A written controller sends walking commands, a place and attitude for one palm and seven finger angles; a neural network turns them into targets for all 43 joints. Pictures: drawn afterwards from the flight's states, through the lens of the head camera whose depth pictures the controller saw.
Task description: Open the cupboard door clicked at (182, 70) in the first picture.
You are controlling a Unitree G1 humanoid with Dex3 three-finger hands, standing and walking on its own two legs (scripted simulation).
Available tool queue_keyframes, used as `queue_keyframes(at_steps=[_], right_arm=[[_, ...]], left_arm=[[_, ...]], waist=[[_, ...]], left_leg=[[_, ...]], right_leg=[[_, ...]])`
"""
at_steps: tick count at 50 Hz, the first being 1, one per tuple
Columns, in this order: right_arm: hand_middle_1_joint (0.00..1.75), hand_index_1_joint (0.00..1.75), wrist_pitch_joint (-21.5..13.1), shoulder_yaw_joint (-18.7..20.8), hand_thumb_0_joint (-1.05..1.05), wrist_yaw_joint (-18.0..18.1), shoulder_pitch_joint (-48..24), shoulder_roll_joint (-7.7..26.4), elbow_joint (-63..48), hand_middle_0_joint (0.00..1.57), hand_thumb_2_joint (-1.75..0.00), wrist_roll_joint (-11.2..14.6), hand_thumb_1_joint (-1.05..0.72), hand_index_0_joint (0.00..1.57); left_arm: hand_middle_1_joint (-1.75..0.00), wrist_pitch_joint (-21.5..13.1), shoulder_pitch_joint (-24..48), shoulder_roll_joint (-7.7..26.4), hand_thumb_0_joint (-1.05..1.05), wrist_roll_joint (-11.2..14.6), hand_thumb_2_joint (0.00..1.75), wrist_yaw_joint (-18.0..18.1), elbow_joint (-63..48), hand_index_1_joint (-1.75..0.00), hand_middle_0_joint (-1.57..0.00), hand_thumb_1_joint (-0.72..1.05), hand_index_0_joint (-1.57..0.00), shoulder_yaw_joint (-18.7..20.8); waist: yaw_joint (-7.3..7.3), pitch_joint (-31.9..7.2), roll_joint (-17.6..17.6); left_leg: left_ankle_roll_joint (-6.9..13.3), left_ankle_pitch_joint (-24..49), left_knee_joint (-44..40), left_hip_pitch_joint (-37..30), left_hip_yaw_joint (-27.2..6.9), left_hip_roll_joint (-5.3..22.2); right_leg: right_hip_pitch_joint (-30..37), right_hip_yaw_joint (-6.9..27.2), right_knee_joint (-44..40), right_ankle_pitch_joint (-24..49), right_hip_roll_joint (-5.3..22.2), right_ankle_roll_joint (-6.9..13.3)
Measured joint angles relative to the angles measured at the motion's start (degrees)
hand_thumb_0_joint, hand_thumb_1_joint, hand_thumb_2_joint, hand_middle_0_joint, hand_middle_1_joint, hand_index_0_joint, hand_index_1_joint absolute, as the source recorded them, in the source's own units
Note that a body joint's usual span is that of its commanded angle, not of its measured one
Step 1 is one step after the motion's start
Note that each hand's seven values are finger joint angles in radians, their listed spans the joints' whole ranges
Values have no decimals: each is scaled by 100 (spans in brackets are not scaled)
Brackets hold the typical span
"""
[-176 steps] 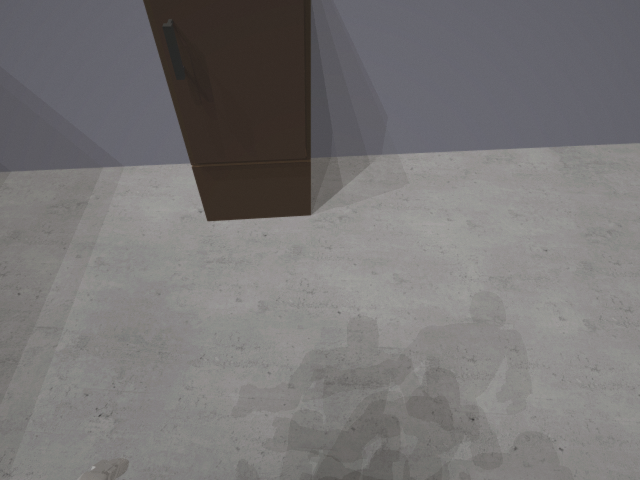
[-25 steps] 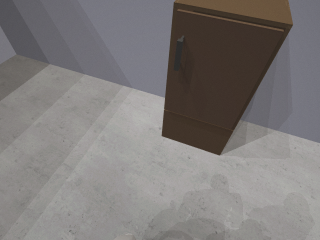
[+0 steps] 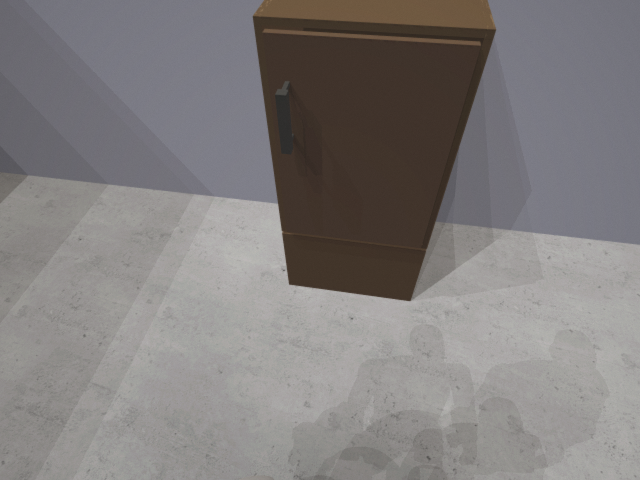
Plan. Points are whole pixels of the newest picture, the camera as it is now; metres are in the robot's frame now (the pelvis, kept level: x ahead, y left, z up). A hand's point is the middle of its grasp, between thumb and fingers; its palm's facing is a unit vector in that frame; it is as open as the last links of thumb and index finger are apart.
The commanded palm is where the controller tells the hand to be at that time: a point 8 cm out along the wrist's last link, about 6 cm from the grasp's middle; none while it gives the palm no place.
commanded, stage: take the last steps up to it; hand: left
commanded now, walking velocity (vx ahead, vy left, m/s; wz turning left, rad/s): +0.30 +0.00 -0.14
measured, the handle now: (286, 118) +0.82 +0.15 -0.01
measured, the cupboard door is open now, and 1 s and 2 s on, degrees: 0 0 0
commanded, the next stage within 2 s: come to a stop and stand still in 0.80 s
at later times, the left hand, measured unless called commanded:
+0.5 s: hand (230, 442) +0.20 +0.16 -0.16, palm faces -0.13 -0.98 -0.17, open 7.4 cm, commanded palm none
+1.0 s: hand (214, 433) +0.21 +0.19 -0.18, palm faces +0.01 -0.99 -0.16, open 7.4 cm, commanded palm none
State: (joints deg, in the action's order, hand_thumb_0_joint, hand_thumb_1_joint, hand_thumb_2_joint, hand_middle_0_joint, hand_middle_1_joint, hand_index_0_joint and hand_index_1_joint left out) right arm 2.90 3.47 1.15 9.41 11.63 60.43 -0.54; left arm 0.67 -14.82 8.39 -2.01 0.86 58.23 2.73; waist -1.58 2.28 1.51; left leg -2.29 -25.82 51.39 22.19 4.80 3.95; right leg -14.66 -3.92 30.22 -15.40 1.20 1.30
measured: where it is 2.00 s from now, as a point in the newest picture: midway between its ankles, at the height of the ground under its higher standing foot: outside the picture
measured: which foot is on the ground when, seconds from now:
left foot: up 0.00-0.12, down 0.14-0.52, up 0.54-0.84, down 0.86-1.00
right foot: down 0.00-0.14, up 0.16-0.50, down 0.52-0.88, up 0.90-1.00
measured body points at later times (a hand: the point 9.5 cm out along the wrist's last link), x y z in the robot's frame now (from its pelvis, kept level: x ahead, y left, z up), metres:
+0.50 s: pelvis +0.08 +0.00 +0.00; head +0.11 -0.01 +0.45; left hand +0.20 +0.21 -0.15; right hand -0.06 -0.19 -0.15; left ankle +0.00 +0.13 -0.74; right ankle +0.11 -0.13 -0.73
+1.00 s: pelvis +0.23 +0.02 +0.00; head +0.26 +0.04 +0.45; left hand +0.21 +0.25 -0.17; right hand +0.29 -0.22 -0.14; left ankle +0.26 +0.11 -0.74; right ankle +0.16 -0.12 -0.68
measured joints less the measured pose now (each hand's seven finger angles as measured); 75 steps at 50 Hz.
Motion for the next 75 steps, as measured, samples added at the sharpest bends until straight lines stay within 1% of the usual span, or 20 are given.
queue_keyframes(at_steps=[5, 7, 10, 14, 20, 25, 28, 30, 32, 37, 42, 44, 46, 49, 56, 60, 64, 68, 71, 75], right_arm=[[30, 30, -130, -69, 1, 23, 228, -21, -40, 20, -90, -14, -91, 19], [30, 30, -266, -114, 1, 19, 403, -44, -31, 20, -90, -48, -91, 19], [30, 30, -376, -171, 1, 11, 675, -171, -3, 20, -90, -116, -91, 19], [30, 30, -464, -225, 1, 18, 1106, -300, 139, 20, -90, -119, -90, 19], [30, 30, -494, -218, 1, 7, 1542, -437, 465, 20, -90, -119, -90, 20], [30, 30, -453, -178, 1, -21, 1766, -492, 649, 20, -90, -107, -90, 20], [30, 30, -348, -176, 1, -66, 1700, -464, 744, 20, -90, -38, -90, 20], [30, 30, -271, -134, 1, -86, 1522, -424, 733, 20, -90, -35, -90, 20], [30, 30, -256, -82, 1, -100, 1315, -382, 619, 20, -90, -54, -90, 20], [30, 30, -314, -11, 1, -149, 667, -237, 151, 20, -90, -63, -91, 19], [30, 30, -442, -14, 1, -189, 224, -44, -159, 20, -90, -59, -92, 19], [30, 30, -545, -32, 1, -176, 142, -14, -232, 20, -90, -86, -92, 19], [30, 30, -594, -79, 1, -128, 78, -58, -293, 20, -90, -108, -92, 19], [30, 30, -587, -190, 1, -16, 79, -183, -268, 20, -90, -95, -91, 19], [30, 30, -367, -185, 0, 127, 18, -296, 7, 20, -90, -14, -94, 20], [30, 30, -221, -90, 0, 100, 12, -279, 21, 20, -90, -53, -93, 20], [30, 30, -116, 0, 1, 34, 66, -207, 7, 20, -90, -29, -92, 20], [30, 30, 74, 79, 1, 31, 27, -32, -51, 20, -90, 3, -91, 20], [30, 30, 110, 93, 1, -5, 11, 54, -68, 20, -90, -13, -91, 19], [30, 30, 151, 82, 1, -53, 16, 119, -111, 20, -90, -37, -91, 19]], left_arm=[[-30, 35, 113, 160, 0, 27, 90, -25, 7, -30, -20, 91, -20, 51], [-30, 58, 115, 233, 0, 65, 90, -58, 24, -30, -20, 91, -20, 74], [-30, 144, 145, 336, 0, 45, 90, -112, 104, -30, -20, 91, -20, 114], [-30, 110, 269, 378, 1, 14, 90, -213, 130, -30, -20, 91, -19, 123], [-30, 45, 557, 278, 1, 33, 90, -248, 40, -30, -20, 91, -19, 61], [-30, -87, 736, 141, 1, 29, 90, -259, -1, -30, -20, 91, -19, 27], [-30, -315, 755, -4, 0, 49, 90, -207, 7, -30, -20, 91, -19, -3], [-30, -384, 608, -88, 0, 96, 90, -140, 13, -30, -20, 92, -20, 11], [-30, -419, 457, -44, -2, 111, 90, -16, -7, -30, -21, 95, -20, 117], [-30, -353, 43, 130, -2, 22, 90, -10, 228, -30, -20, 95, -20, 62], [-30, -246, -341, 176, -1, 18, 90, -65, 479, -30, -20, 93, -20, 25], [-30, -166, -471, 199, 0, 44, 90, -84, 548, -30, -20, 92, -20, 26], [-30, -56, -467, 224, 0, 53, 90, -83, 597, -30, -20, 92, -20, 21], [-30, -11, -319, 235, 0, 66, 90, -68, 614, -30, -20, 92, -19, 4], [-30, 126, 115, 150, 0, 84, 90, 6, 305, -30, -20, 91, -19, -57], [-30, 199, 334, 171, 1, 58, 90, 25, 79, -30, -20, 92, -19, 4], [-30, 58, 379, 222, 0, 22, 90, 31, -99, -30, -20, 92, -19, 24], [-30, 2, 483, 96, 0, 18, 90, 44, -135, -30, -20, 91, -20, -56], [-30, 1, 538, 13, 0, 31, 90, 66, -179, -30, -20, 91, -20, -77], [-30, -31, 540, -34, 0, 34, 90, 85, -246, -30, -20, 91, -20, -80]], waist=[[67, -2, -144], [107, -57, -186], [182, -89, -317], [300, -100, -279], [401, 1, -190], [497, 86, -113], [449, 166, 41], [377, 134, 67], [305, 58, 62], [226, -65, -19], [77, -51, -119], [41, -38, -220], [1, 23, -336], [8, 108, -414], [69, 263, -376], [128, 348, -264], [124, 317, -151], [183, 327, 99], [158, 325, 142], [88, 292, 102]], left_leg=[[-27, 334, -1242, -511, -24, -51], [96, 607, -1959, -833, 3, -54], [306, 684, -2007, -991, 134, -87], [315, 911, -2650, -1433, 197, -73], [235, 958, -3135, -1870, 305, -63], [40, 447, -2618, -1919, 353, 42], [145, -249, -767, -1223, 79, 158], [211, -208, 437, -604, -64, 130], [203, 87, 870, -99, -65, 174], [105, 683, -30, 442, 92, 276], [117, 1181, -1450, 63, 217, 198], [289, 1273, -1665, -135, 297, 105], [444, 1070, -1502, -195, 408, 45], [448, 1121, -1891, -510, 483, -56], [422, 1310, -2581, -1000, 481, -146], [300, 1179, -2414, -1002, 437, -52], [129, 849, -1817, -783, 404, 42], [96, -314, -41, -148, -264, -195], [1, -144, 934, 135, -432, -334], [-120, 74, 1114, 169, -496, -366]], right_leg=[[35, 126, -151, 76, -58, -86], [-34, 147, 76, -80, -77, -134], [-402, 205, 1260, -957, -69, -95], [-914, 101, 2424, -760, 33, -110], [-943, -48, 1509, -451, 288, -177], [-374, -241, 162, -47, 234, -92], [-254, -381, 299, 87, 160, 12], [-60, -446, 201, -47, 133, 1], [184, -509, -100, -14, 110, -34], [629, -558, -612, 17, 118, -100], [919, -555, -423, -381, 195, -305], [801, -478, 155, -758, 315, -287], [314, -194, 1416, -1312, 332, -180], [-362, -7, 2586, -1152, 305, -177], [-688, 77, 1619, -708, 291, -337], [-621, 36, 1272, -651, 206, -268], [-240, -37, 337, 193, 192, -111], [-261, -155, 409, -119, 152, 56], [-200, -165, 164, 55, 180, 57], [-167, -168, -87, 245, 266, 43]])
